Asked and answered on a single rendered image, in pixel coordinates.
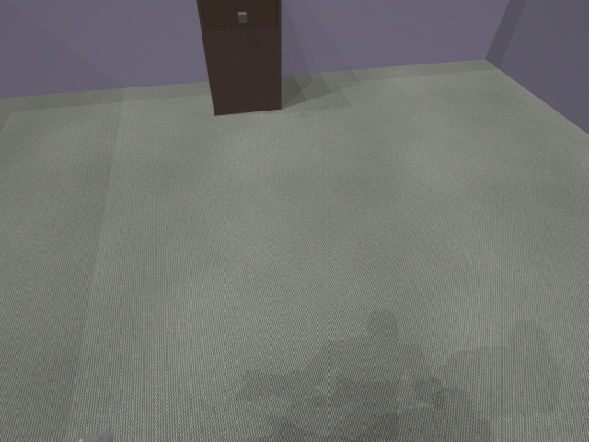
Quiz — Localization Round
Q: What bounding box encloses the cabinet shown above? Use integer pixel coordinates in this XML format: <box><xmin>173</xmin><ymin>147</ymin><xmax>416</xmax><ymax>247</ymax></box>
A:
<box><xmin>197</xmin><ymin>0</ymin><xmax>282</xmax><ymax>116</ymax></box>

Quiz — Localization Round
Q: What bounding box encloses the drawer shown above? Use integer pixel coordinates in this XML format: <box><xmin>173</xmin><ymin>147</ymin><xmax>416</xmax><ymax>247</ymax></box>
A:
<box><xmin>201</xmin><ymin>0</ymin><xmax>277</xmax><ymax>31</ymax></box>

